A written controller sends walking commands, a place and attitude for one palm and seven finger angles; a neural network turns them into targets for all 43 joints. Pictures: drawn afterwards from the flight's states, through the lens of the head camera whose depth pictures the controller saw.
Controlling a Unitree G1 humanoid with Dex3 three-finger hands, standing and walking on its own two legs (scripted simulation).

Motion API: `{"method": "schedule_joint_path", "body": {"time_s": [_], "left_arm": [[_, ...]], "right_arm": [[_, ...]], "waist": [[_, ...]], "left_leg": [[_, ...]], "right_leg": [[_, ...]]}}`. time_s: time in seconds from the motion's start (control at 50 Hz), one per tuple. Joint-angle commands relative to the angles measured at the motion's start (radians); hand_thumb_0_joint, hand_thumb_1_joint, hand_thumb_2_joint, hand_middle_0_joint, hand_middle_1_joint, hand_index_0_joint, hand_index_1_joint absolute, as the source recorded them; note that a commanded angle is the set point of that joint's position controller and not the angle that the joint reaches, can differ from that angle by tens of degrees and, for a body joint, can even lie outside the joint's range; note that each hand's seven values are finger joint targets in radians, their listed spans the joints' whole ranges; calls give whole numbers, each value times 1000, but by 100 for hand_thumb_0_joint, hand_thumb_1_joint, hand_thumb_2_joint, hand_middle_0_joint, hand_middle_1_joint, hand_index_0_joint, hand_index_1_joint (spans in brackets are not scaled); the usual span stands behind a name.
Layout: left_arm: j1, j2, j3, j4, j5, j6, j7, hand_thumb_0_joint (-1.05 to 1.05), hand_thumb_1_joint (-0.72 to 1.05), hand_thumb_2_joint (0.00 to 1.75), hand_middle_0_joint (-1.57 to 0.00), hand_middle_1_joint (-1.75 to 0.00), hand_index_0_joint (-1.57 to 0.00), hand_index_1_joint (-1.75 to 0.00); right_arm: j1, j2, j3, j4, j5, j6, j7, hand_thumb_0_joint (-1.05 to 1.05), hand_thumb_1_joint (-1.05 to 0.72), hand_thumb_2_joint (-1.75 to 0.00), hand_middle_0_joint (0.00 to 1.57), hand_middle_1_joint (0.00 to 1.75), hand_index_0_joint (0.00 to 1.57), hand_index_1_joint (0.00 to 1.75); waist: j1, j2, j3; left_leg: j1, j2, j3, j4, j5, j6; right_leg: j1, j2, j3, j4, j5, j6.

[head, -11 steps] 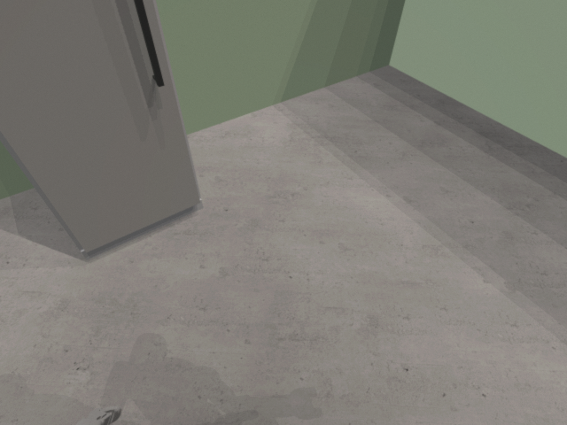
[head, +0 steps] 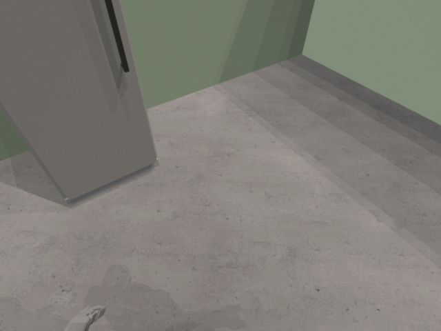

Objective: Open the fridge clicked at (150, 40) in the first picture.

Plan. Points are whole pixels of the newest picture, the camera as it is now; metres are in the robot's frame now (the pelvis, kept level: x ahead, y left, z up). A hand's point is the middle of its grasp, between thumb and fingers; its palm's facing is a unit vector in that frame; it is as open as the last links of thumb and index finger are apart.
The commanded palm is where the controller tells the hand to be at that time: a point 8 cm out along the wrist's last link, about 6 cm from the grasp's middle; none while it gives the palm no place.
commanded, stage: stand and wait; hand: right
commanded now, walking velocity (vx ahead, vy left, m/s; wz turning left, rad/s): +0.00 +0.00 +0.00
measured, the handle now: (107, 5) +1.07 +0.45 +0.17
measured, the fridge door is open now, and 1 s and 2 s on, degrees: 0 0 0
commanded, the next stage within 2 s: look at it before walking up in 0.60 s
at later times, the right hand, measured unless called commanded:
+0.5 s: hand out of the picture +0.06 -0.24 -0.15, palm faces -0.03 +0.94 -0.34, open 7.4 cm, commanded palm none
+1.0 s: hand out of the picture +0.07 -0.23 -0.15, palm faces -0.03 +0.94 -0.33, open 7.4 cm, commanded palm none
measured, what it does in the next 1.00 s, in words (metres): stands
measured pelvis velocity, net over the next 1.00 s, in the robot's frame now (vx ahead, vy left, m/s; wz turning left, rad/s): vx -0.01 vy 0.02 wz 0.00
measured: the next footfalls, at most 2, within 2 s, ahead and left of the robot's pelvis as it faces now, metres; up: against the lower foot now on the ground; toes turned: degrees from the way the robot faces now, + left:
none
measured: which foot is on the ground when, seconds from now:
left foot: down 0.00-1.00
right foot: down 0.00-1.00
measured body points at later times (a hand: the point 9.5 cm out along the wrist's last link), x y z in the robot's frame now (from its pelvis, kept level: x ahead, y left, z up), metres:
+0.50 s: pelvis -0.01 +0.01 +0.00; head +0.00 +0.01 +0.45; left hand +0.07 +0.31 -0.13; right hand +0.06 -0.29 -0.13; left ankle -0.01 +0.14 -0.74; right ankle -0.01 -0.10 -0.74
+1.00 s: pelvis -0.01 +0.02 +0.01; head -0.01 +0.02 +0.46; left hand +0.07 +0.31 -0.13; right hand +0.07 -0.28 -0.13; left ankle -0.01 +0.14 -0.74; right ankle -0.01 -0.10 -0.74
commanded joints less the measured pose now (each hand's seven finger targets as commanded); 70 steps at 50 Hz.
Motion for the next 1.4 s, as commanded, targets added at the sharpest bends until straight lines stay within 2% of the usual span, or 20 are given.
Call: {"method": "schedule_joint_path", "body": {"time_s": [0.0, 0.12, 0.32, 0.4, 0.62, 0.72, 0.92, 0.96, 1.14, 1.3, 1.32, 1.34, 1.36, 1.38], "left_arm": [[-46, 214, 57, -53, -1, -23, 18, 0, 90, 90, -20, -30, -20, -30], [-39, 213, 56, -32, -3, -23, 19, 0, 90, 90, -20, -30, -20, -30], [-25, 219, 51, 5, -6, -20, 16, 0, 90, 90, -20, -30, -20, -30], [-19, 223, 50, 15, -6, -21, 16, 0, 90, 90, -20, -30, -20, -30], [-17, 226, 47, 31, -6, -21, 16, 0, 90, 90, -20, -30, -20, -30], [-15, 222, 47, 33, -6, -20, 14, 0, 90, 90, -20, -30, -20, -30], [-16, 220, 46, 36, -7, -22, 15, 0, 90, 90, -20, -30, -20, -30], [-16, 219, 46, 36, -8, -19, 15, 0, 90, 90, -20, -30, -20, -30], [-18, 221, 44, 41, -7, -19, 16, 0, 90, 90, -20, -30, -20, -30], [-12, 222, 44, 43, -8, -21, 17, 0, 90, 90, -20, -30, -20, -30], [17, 145, 25, 61, -3, -14, 15, 0, 90, 90, -20, -30, -20, -30], [55, 92, 13, 73, 1, -3, 12, 0, 90, 90, -20, -30, -20, -30], [81, 87, 15, 77, 3, 3, 9, 0, 90, 90, -20, -30, -20, -30], [89, 91, 19, 76, 7, 7, 7, 0, 90, 90, -20, -30, -20, -30]], "right_arm": [[-40, -211, -53, -60, 1, -27, -16, 0, -90, -90, 20, 30, 20, 30], [-39, -210, -55, -47, 2, -28, -17, 0, -90, -90, 20, 30, 20, 30], [-36, -216, -52, -15, 3, -28, -13, 0, -90, -90, 20, 30, 20, 30], [-33, -217, -52, -7, 4, -30, -14, 0, -90, -90, 20, 30, 20, 30], [-41, -217, -50, 5, 2, -28, -14, 0, -90, -90, 20, 30, 20, 30], [-40, -217, -52, 3, 1, -30, -13, 0, -90, -90, 20, 30, 20, 30], [-33, -215, -52, 5, 2, -34, -14, 0, -90, -90, 20, 30, 20, 30], [-32, -218, -53, 6, 2, -35, -14, 0, -90, -90, 20, 30, 20, 30], [-29, -217, -52, 12, 2, -33, -12, 0, -90, -90, 20, 30, 20, 30], [-26, -215, -51, 15, 3, -34, -13, 0, -90, -90, 20, 30, 20, 30], [8, -138, -36, 35, 4, -24, -15, 0, -90, -90, 20, 30, 20, 30], [49, -87, -24, 49, 2, -12, -17, 0, -90, -90, 20, 30, 20, 30], [74, -84, -25, 53, -2, -6, -14, 0, -90, -90, 20, 30, 20, 30], [81, -90, -30, 50, -6, 0, -8, 0, -90, -90, 20, 30, 20, 30]], "waist": [[9, -13, -80], [9, -10, -80], [7, -8, -52], [7, -2, -77], [6, 1, -33], [8, 4, -36], [8, -1, -64], [7, 13, -60], [7, -8, -42], [7, -7, -66], [6, -7, -76], [6, 5, -69], [4, 15, -52], [5, 11, 5]], "left_leg": [[15, 81, -63, -67, 225, 59], [32, 83, -68, -80, 232, 60], [25, 85, -81, -122, 146, 60], [36, 87, -81, -118, 184, 61], [15, 83, -84, -137, 154, 58], [11, 83, -92, -147, 137, 59], [26, 88, -93, -147, 192, 61], [24, 87, -97, -153, 188, 62], [18, 85, -95, -161, 170, 60], [37, 86, -88, -155, 206, 59], [41, 84, -83, -156, 156, 49], [22, 73, -86, -148, 37, 44], [0, 66, -97, -153, -88, 49], [-39, 57, -113, -158, -201, 56]], "right_leg": [[18, -134, 92, -85, 254, -22], [18, -136, 96, -97, 251, -19], [1, -138, 107, -129, 163, -16], [25, -142, 107, -126, 201, -14], [15, -145, 106, -153, 174, -11], [17, -143, 105, -157, 157, -8], [40, -147, 97, -147, 198, -5], [38, -145, 97, -141, 193, -3], [36, -148, 98, -157, 177, -2], [52, -152, 98, -156, 213, -2], [54, -150, 84, -150, 171, 8], [53, -143, 69, -139, 74, 17], [34, -138, 67, -128, -39, 14], [-17, -131, 67, -138, -168, 10]]}}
